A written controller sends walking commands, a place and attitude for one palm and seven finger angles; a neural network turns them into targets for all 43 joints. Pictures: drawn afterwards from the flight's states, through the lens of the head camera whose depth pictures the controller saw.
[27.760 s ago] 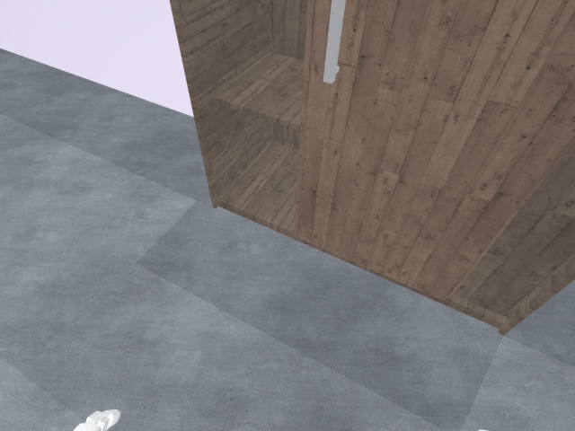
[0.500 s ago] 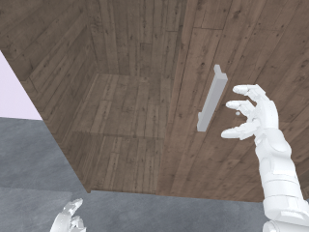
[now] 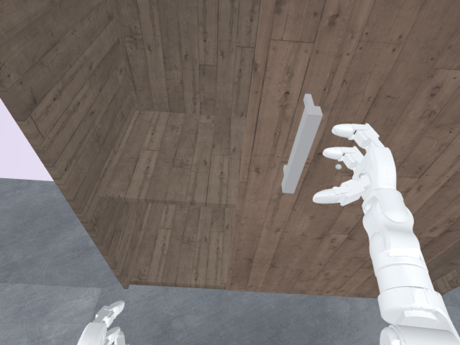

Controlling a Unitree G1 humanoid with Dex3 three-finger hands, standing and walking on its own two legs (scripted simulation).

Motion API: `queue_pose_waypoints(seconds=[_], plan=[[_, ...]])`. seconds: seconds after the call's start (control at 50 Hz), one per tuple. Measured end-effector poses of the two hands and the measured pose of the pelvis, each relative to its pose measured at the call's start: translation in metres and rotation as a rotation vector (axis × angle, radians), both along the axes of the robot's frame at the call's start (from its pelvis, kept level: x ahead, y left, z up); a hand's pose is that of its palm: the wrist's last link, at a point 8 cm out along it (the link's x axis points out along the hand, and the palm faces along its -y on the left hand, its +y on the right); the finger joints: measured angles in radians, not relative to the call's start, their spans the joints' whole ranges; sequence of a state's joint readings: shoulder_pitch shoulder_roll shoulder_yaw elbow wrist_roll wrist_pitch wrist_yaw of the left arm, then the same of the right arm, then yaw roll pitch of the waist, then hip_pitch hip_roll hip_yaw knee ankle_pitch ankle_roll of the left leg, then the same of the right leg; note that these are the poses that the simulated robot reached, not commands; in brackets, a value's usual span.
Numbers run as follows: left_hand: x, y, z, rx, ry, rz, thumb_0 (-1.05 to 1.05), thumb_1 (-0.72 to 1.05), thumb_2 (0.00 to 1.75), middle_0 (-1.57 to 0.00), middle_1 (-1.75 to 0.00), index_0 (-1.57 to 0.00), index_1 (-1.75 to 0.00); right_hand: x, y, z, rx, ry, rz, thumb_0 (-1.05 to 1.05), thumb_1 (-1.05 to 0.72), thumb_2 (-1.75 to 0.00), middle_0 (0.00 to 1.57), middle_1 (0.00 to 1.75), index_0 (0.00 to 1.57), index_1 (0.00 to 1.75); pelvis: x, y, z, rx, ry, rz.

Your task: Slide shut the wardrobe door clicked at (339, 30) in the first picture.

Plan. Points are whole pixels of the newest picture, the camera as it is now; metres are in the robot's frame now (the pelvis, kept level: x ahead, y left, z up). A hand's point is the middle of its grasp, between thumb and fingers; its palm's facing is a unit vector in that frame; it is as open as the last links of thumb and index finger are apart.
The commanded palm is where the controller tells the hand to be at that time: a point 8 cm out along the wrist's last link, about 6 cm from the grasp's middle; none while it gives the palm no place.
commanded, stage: move the hooked fingers beside the handle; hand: right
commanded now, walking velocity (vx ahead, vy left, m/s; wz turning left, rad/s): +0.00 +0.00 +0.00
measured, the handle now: (297, 147) +0.43 -0.08 +0.14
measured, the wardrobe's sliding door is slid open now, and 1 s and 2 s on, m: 0.41 0.41 0.41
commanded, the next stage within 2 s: none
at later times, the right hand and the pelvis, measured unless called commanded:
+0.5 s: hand (320, 163) +0.39 -0.12 +0.15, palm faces -0.06 +1.00 +0.00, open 14.0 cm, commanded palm +0.36 -0.18 +0.14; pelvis +0.01 +0.00 +0.00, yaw +1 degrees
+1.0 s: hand (323, 174) +0.37 -0.12 +0.14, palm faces -0.03 +1.00 -0.01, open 14.0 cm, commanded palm +0.35 -0.19 +0.14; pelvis +0.00 +0.02 +0.00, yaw +1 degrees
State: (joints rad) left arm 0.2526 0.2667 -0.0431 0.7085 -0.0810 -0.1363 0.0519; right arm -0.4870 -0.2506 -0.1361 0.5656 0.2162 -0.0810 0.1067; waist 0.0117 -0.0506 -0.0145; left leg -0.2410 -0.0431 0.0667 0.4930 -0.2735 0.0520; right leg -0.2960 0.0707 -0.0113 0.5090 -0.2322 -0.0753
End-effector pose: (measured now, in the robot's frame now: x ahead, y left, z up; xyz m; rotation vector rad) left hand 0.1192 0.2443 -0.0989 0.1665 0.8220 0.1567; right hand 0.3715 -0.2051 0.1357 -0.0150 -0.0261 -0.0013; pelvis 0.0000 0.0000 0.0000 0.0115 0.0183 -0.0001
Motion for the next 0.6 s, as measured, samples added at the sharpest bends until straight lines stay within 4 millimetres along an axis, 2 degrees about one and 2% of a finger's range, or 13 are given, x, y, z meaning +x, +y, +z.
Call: queue_pose_waypoints(seconds=[0.32,0.5,0.6], plan=[[0.013,-0.009,0.002,-0.012,-0.025,-0.028,0.01,0.9,0.9,-0.2,-0.3,-0.2,-0.3,-0.003,0.004,0.0,-0.006,-0.006,-0.005,-0.01,0.5,-0.3,0.3,1.25,0.3,1.21,0.005,-0.004,0.001,-0.002,-0.006,-0.001],[0.025,-0.009,0.007,-0.027,-0.061,-0.021,0.01,0.9,0.9,-0.2,-0.3,-0.2,-0.3,-0.002,0.034,0.009,0.015,-0.035,0.066,-0.01,0.51,-0.3,0.3,1.22,0.3,1.21,0.01,-0.001,0.002,-0.007,-0.013,0.016],[0.026,-0.004,0.011,-0.03,-0.062,-0.004,0.01,0.9,0.9,-0.21,-0.3,-0.2,-0.3,-0.002,0.027,0.007,0.006,-0.011,0.026,-0.01,0.5,-0.3,0.34,1.23,0.3,1.21,0.011,0.005,0.003,-0.01,-0.016,0.03]])
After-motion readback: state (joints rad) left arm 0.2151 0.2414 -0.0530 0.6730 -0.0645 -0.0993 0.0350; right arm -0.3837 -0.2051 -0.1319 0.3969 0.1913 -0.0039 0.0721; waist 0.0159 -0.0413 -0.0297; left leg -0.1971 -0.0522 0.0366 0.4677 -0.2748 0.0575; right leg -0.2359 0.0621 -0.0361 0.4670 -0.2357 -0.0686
